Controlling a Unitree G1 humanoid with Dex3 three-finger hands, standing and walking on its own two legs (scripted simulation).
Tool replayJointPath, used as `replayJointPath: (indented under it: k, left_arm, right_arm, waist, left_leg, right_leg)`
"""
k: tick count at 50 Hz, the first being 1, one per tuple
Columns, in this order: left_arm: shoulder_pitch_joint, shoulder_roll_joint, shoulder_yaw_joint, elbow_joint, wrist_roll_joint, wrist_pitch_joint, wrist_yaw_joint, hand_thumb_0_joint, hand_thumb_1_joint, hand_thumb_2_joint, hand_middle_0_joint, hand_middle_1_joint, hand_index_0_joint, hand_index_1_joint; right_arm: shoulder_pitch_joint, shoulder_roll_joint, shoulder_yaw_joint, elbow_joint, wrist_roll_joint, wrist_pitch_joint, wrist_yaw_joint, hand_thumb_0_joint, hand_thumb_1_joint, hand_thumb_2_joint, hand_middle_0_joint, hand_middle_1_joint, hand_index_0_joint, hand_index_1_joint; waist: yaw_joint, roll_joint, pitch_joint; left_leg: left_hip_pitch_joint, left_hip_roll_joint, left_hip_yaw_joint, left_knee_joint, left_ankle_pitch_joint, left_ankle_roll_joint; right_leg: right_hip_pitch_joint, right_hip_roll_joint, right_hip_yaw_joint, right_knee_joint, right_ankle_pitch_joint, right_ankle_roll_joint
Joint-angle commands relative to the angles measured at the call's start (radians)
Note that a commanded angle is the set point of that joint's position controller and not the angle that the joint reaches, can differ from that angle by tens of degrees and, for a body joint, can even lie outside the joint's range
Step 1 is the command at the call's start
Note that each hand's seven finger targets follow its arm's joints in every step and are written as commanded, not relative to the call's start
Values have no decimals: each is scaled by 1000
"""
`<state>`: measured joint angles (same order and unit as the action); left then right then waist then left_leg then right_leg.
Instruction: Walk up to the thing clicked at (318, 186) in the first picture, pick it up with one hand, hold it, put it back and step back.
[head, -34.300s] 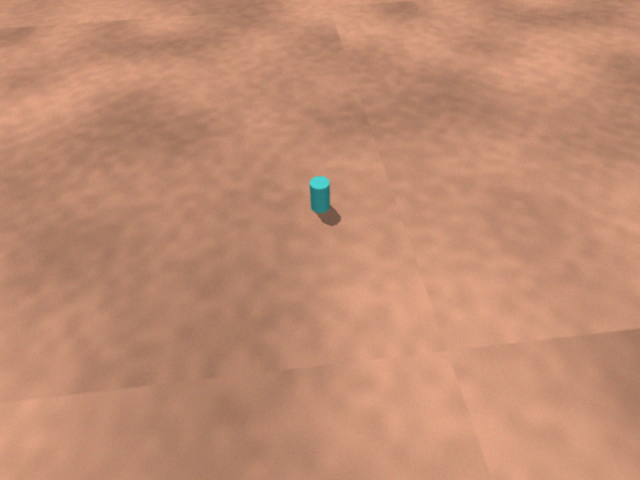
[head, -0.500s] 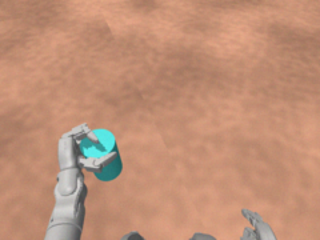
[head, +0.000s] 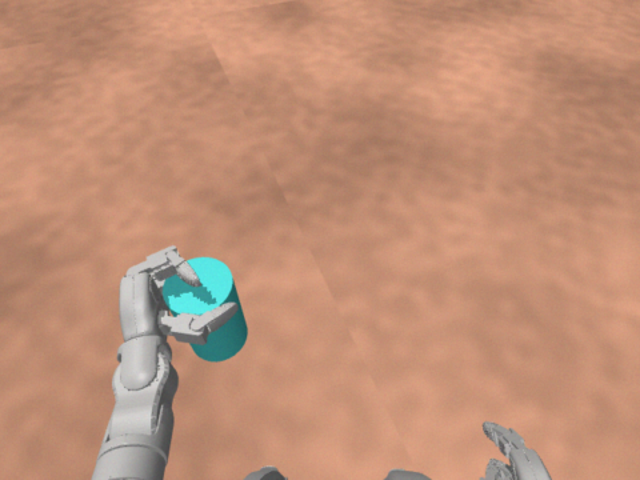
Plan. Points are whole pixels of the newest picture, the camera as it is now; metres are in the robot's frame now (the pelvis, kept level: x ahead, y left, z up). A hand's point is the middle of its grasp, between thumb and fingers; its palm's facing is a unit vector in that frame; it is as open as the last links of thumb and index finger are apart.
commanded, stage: hold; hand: left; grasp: from the side
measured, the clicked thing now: (209, 312) +0.34 +0.17 -0.03
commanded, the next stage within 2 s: crouch in 0.12 s
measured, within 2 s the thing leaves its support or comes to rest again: neither
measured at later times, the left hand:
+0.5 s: hand (197, 301) +0.34 +0.18 +0.00, palm faces +0.24 -0.97 -0.02, open 7.5 cm
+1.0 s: hand (217, 329) +0.41 +0.21 -0.23, palm faces +0.28 -0.96 -0.04, open 7.8 cm
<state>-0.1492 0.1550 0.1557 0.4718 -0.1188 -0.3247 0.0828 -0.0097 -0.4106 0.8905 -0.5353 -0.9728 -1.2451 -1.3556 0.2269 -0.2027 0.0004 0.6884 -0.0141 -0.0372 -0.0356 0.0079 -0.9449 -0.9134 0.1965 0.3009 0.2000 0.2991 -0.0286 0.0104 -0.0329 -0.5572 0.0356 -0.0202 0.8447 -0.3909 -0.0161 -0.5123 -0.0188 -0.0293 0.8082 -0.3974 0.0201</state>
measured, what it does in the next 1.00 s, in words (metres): lowers itself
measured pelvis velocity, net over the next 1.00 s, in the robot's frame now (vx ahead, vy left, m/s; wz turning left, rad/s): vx -0.05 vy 0.00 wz -0.06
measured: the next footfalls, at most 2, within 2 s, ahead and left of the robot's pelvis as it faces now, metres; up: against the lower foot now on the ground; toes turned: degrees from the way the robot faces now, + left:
none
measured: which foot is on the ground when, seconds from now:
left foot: down 0.00-1.00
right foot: down 0.00-1.00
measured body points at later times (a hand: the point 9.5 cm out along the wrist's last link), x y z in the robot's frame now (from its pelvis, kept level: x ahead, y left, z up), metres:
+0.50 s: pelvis -0.01 +0.00 -0.01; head +0.05 +0.01 +0.44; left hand +0.32 +0.23 +0.01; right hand +0.12 -0.24 -0.12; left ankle +0.02 +0.13 -0.70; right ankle +0.01 -0.13 -0.70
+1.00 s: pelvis -0.05 +0.00 -0.20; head +0.13 +0.03 +0.21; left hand +0.39 +0.26 -0.23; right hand +0.03 -0.26 -0.33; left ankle +0.02 +0.13 -0.70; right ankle +0.01 -0.13 -0.70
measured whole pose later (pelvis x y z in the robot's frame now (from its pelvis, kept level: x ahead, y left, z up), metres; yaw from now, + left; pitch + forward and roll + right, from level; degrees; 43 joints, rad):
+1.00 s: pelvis -0.05 +0.00 -0.20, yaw -3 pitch +32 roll -4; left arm -0.64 0.36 0.42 1.11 -0.08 -0.72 0.03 -0.01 -0.41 0.92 -0.54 -0.94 -1.15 -1.29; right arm 0.16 -0.23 0.02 0.73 -0.10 -0.02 0.07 0.00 -0.91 -0.91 0.20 0.30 0.20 0.30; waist -0.13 0.01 -0.18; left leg -1.67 0.05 -0.08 1.74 -0.64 -0.02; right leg -1.61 0.00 -0.04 1.69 -0.65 0.02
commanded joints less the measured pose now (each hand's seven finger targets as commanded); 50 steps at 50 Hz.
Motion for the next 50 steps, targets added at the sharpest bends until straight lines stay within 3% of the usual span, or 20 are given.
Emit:
replayJointPath:
  k: [1, 2, 4, 5, 7, 10, 11, 12, 17, 21, 24, 26, 27, 32, 35, 37, 39, 42, 48, 50]
  left_arm:
    - [-396, 161, 62, -360, -18, -136, 1, 0, 170, 1178, -1225, -1367, -1245, -1364]
    - [-412, 145, 39, -391, -21, -138, -1, 0, 165, 1173, -1229, -1373, -1249, -1369]
    - [-436, 151, 47, -388, -22, -141, 2, 0, 136, 1157, -1214, -1354, -1233, -1351]
    - [-422, 176, 80, -372, -25, -140, 6, 0, 151, 1158, -1213, -1357, -1233, -1353]
    - [-433, 149, 48, -381, -23, -137, 5, 0, 146, 1145, -1196, -1338, -1217, -1334]
    - [-413, 149, 58, -337, -23, -133, 8, 0, 155, 1161, -1205, -1349, -1225, -1346]
    - [-400, 131, 48, -323, -26, -132, 5, 0, 157, 1241, -1239, -1400, -1249, -1408]
    - [-420, 152, 53, -343, -24, -136, 3, 0, 100, 1180, -1189, -1321, -1203, -1328]
    - [-394, 115, 43, -212, -20, -144, -7, 0, 208, 1171, -1190, -1305, -1207, -1303]
    - [-387, 129, 79, -115, -13, -180, 0, 0, 215, 1175, -1183, -1305, -1200, -1302]
    - [-476, 156, 111, -84, -7, -237, 0, 0, 218, 1182, -1145, -1289, -1164, -1285]
    - [-493, 151, 115, -21, 1, -282, -1, 0, 208, 1170, -1143, -1279, -1159, -1277]
    - [-542, 187, 134, -11, 3, -313, -1, 0, 199, 1168, -1139, -1275, -1153, -1275]
    - [-668, 251, 155, 93, 11, -448, -14, 0, 164, 1183, -1134, -1281, -1143, -1288]
    - [-755, 304, 172, 178, 14, -504, -31, 0, 168, 1167, -1112, -1249, -1117, -1258]
    - [-783, 316, 181, 260, 10, -514, -39, 0, 134, 1150, -1122, -1242, -1123, -1254]
    - [-834, 365, 223, 234, -1, -533, -38, 0, 131, 1154, -1118, -1243, -1120, -1255]
    - [-814, 397, 275, 285, -6, -530, -36, 0, 109, 1183, -1139, -1269, -1139, -1285]
    - [-880, 430, 294, 377, 31, -520, -67, 0, 163, 1234, -1188, -1321, -1188, -1336]
    - [-922, 484, 321, 393, 41, -522, -73, 0, 183, 1239, -1200, -1334, -1202, -1347]
  right_arm:
    - [-38, -129, -47, -127, 3, -40, -12, 0, -939, -911, 199, 300, 199, 300]
    - [-42, -129, -45, -132, 5, -40, -12, 0, -945, -912, 199, 300, 200, 300]
    - [-49, -126, -42, -132, 4, -42, -13, 0, -945, -912, 199, 300, 199, 300]
    - [-49, -129, -44, -130, 6, -43, -17, 0, -944, -912, 199, 300, 200, 300]
    - [-46, -124, -40, -128, 3, -44, -16, 0, -943, -912, 199, 300, 200, 300]
    - [-32, -137, -48, -120, 4, -43, -18, 0, -940, -911, 199, 300, 200, 300]
    - [-30, -135, -48, -117, 4, -44, -16, 0, -927, -916, 199, 301, 200, 301]
    - [-35, -133, -46, -119, 4, -42, -15, 0, -901, -908, 199, 300, 200, 300]
    - [-42, -132, -49, -108, 2, -41, -10, 0, -880, -903, 199, 300, 200, 300]
    - [-24, -146, -65, -94, -6, -39, 2, 0, -875, -901, 199, 300, 200, 300]
    - [-19, -141, -66, -80, -16, -39, 13, 0, -870, -900, 199, 300, 200, 300]
    - [-14, -144, -70, -70, -25, -41, 22, 0, -871, -900, 199, 300, 200, 300]
    - [-22, -147, -69, -67, -27, -42, 25, 0, -874, -902, 199, 300, 200, 300]
    - [11, -158, -61, -52, -53, -50, 43, 0, -891, -906, 199, 300, 200, 300]
    - [6, -163, -47, -48, -65, -48, 50, 0, -889, -906, 199, 300, 200, 300]
    - [20, -185, -58, -38, -70, -39, 55, 0, -896, -907, 198, 300, 199, 300]
    - [15, -190, -50, -58, -71, -33, 63, 0, -894, -907, 198, 300, 199, 300]
    - [39, -214, -53, -49, -72, -16, 76, 0, -906, -911, 198, 300, 199, 300]
    - [70, -225, -54, -18, -81, 4, 95, 0, -930, -916, 199, 299, 199, 299]
    - [83, -231, -51, -6, -83, 10, 98, 0, -927, -915, 199, 300, 199, 300]
  waist:
    - [5, 42, -333]
    - [5, 51, -332]
    - [0, 55, -316]
    - [4, 36, -318]
    - [-5, 53, -332]
    - [-7, 36, -321]
    - [-4, 32, -328]
    - [-1, 44, -331]
    - [-16, -5, -249]
    - [-12, -11, -270]
    - [-22, -5, -280]
    - [-26, 12, -309]
    - [-29, 32, -311]
    - [-63, 74, -539]
    - [-74, 114, -613]
    - [-79, 122, -620]
    - [-60, 169, -686]
    - [-49, 188, -782]
    - [-101, 139, -837]
    - [-107, 139, -836]
  left_leg:
    - [184, -26, 11, -113, 234, 13]
    - [191, -26, 12, -120, 216, 11]
    - [183, -27, 13, -122, 190, 11]
    - [171, -29, 13, -122, 180, 15]
    - [189, -25, 10, -120, 208, 12]
    - [188, -20, 3, -122, 207, 11]
    - [195, -17, -1, -123, 219, 9]
    - [183, -21, 4, -119, 232, 11]
    - [125, -25, 11, -104, 178, 19]
    - [89, -18, 0, -70, 181, 18]
    - [21, -20, -2, -21, 152, 21]
    - [-17, -17, -10, 25, 128, 16]
    - [-56, -20, -8, 56, 98, 16]
    - [-201, -21, -19, 296, 126, 27]
    - [-345, -22, -26, 431, 101, 28]
    - [-426, -23, -34, 482, 42, 27]
    - [-452, -23, -37, 513, 42, 17]
    - [-467, -20, -40, 585, 127, 16]
    - [-656, -16, -45, 758, 130, 32]
    - [-697, -13, -47, 807, 126, 32]
  right_leg:
    - [115, 25, -6, -106, 282, -20]
    - [110, 25, -6, -110, 264, -23]
    - [99, 26, -5, -117, 241, -23]
    - [111, 24, -4, -120, 234, -20]
    - [109, 27, -6, -108, 260, -23]
    - [90, 30, -12, -107, 253, -24]
    - [95, 31, -17, -100, 258, -25]
    - [104, 28, -12, -103, 275, -25]
    - [48, 23, -7, -105, 239, -18]
    - [-7, 24, -16, -54, 229, -26]
    - [-74, 20, -10, -5, 207, -27]
    - [-149, 22, -13, 50, 170, -34]
    - [-195, 21, -9, 77, 144, -36]
    - [-399, 26, -4, 286, 151, -40]
    - [-532, 27, 5, 405, 121, -44]
    - [-607, 31, 13, 459, 61, -46]
    - [-645, 32, 12, 508, 43, -51]
    - [-702, 40, -7, 592, 99, -55]
    - [-817, 45, -10, 735, 129, -48]
    - [-860, 45, -14, 779, 118, -47]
